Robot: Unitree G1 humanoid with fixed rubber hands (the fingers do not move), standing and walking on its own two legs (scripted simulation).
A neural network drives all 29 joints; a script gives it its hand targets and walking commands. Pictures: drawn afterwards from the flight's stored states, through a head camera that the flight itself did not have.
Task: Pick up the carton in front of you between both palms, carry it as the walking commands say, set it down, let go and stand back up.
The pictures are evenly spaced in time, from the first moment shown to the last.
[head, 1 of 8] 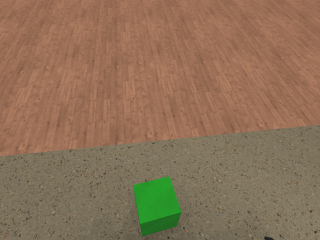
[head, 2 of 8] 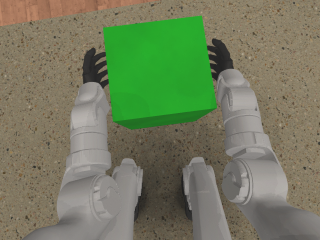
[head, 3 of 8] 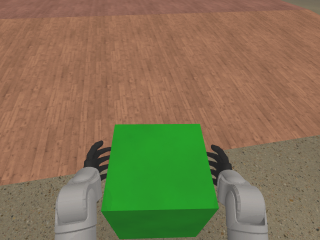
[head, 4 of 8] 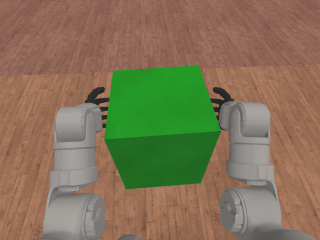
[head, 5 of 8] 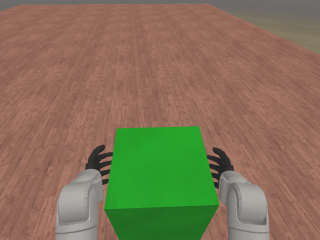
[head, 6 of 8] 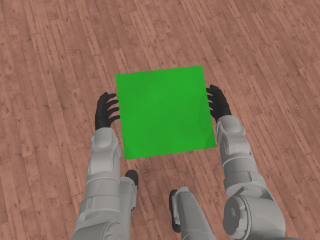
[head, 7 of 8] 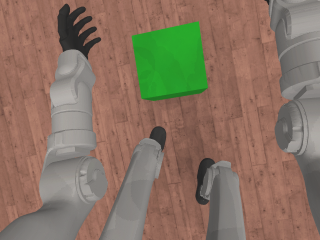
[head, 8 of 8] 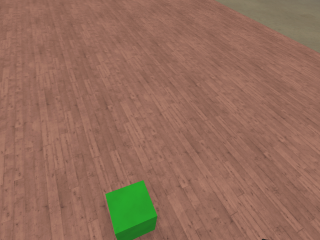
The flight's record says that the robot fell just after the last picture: no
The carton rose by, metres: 1.04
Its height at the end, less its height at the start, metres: +0.29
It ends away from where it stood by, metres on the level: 5.33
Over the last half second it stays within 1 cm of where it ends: yes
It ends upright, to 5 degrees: yes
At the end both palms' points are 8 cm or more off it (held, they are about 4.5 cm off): yes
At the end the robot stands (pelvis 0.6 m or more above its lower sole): yes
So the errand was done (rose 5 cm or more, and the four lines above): yes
